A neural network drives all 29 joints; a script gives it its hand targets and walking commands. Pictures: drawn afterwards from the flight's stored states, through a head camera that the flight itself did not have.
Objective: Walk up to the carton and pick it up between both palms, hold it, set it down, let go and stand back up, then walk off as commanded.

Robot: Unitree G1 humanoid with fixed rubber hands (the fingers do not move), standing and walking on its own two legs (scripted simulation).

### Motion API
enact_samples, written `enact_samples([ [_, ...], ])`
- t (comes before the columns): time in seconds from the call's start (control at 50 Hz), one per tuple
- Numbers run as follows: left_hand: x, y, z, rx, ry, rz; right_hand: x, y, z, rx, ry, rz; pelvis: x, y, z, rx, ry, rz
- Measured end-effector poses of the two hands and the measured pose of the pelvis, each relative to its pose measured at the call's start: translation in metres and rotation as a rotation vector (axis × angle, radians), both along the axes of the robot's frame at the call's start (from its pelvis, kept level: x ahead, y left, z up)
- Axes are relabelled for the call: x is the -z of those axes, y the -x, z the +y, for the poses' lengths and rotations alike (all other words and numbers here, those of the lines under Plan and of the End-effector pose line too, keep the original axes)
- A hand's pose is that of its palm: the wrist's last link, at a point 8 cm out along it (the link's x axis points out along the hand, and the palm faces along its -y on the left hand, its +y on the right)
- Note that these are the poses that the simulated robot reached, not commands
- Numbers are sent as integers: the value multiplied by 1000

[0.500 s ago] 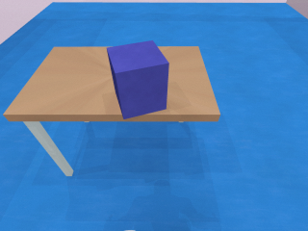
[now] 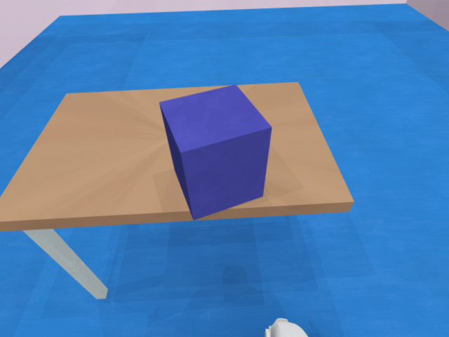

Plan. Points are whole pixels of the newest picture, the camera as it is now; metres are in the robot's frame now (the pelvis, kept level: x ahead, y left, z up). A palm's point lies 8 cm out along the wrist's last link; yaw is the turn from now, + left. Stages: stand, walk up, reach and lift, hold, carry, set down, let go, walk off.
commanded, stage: walk up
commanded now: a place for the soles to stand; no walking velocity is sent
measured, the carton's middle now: (214, 152) +0.53 +0.03 +0.02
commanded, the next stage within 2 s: none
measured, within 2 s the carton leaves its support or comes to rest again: neither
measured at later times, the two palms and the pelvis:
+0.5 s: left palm (57, 331) +0.18 +0.35 -0.13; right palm (380, 287) +0.24 -0.30 -0.10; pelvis +0.15 +0.03 -0.02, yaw +4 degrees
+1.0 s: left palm (76, 288) +0.26 +0.33 -0.11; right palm (346, 238) +0.35 -0.26 -0.09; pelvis +0.20 +0.02 +0.01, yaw +2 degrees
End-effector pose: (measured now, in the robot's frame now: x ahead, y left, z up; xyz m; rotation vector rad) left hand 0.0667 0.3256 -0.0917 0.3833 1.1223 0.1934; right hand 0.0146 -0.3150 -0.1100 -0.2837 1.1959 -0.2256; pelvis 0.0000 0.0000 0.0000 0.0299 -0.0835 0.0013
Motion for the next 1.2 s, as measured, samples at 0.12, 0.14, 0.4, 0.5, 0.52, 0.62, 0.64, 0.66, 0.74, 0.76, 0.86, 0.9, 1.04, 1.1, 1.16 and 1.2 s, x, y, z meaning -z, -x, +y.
enact_samples([
  [0.12,-1,-79,-18,40,-18,-95,24,-32,-11,16,-13,66,14,-53,-11,-5,36,1],
  [0.14,-2,-88,-20,36,-18,-118,25,-42,-11,5,-13,78,15,-59,-12,-15,43,0],
  [0.4,16,-107,15,-92,10,-33,-3,-193,4,-148,91,-9,11,-130,17,-68,58,8],
  [0.5,38,-115,24,-134,36,63,-9,-228,16,-139,130,-33,15,-150,26,-59,44,26],
  [0.52,41,-117,24,-133,38,78,-9,-236,19,-140,131,-38,16,-154,26,-57,43,32],
  [0.62,48,-123,16,-133,63,130,-10,-271,34,-139,105,-56,12,-171,29,-51,61,44],
  [0.64,47,-125,14,-137,71,137,-10,-277,38,-144,97,-57,10,-174,29,-50,60,47],
  [0.66,47,-128,12,-141,77,141,-10,-283,42,-149,89,-58,8,-177,29,-48,60,50],
  [0.74,43,-141,6,-148,88,148,-11,-306,53,-163,58,-67,2,-188,29,-43,66,53],
  [0.76,41,-144,6,-149,88,145,-11,-311,55,-162,50,-71,0,-190,28,-42,64,53],
  [0.86,32,-164,5,-146,73,136,-14,-330,60,-144,21,-94,-6,-197,26,-34,51,47],
  [0.9,27,-172,5,-141,65,127,-15,-334,59,-135,15,-94,-9,-199,25,-32,49,46],
  [1.04,12,-198,3,-109,40,99,-17,-333,50,-95,1,-83,-15,-202,20,-26,38,47],
  [1.1,6,-208,0,-93,36,84,-16,-325,44,-74,-1,-64,-18,-204,19,-24,35,45],
  [1.16,3,-216,-3,-74,33,76,-15,-314,38,-53,0,-43,-20,-205,17,-19,32,43],
  [1.2,1,-221,-5,-71,35,70,-15,-306,34,-42,2,-27,-21,-205,16,-20,31,42],
])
